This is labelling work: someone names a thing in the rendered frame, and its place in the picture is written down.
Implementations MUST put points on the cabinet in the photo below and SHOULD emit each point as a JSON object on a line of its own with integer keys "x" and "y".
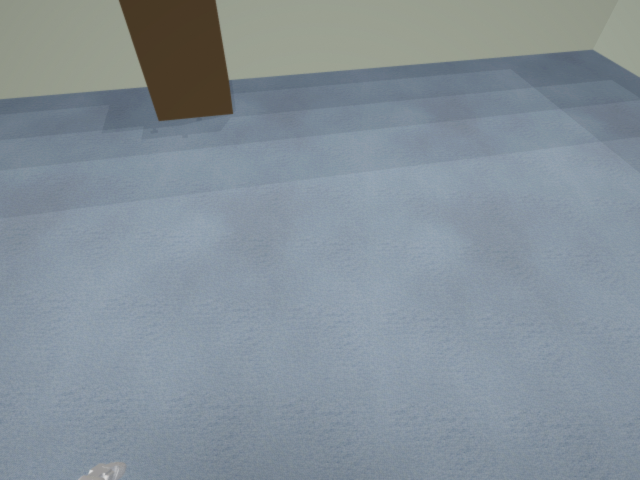
{"x": 180, "y": 50}

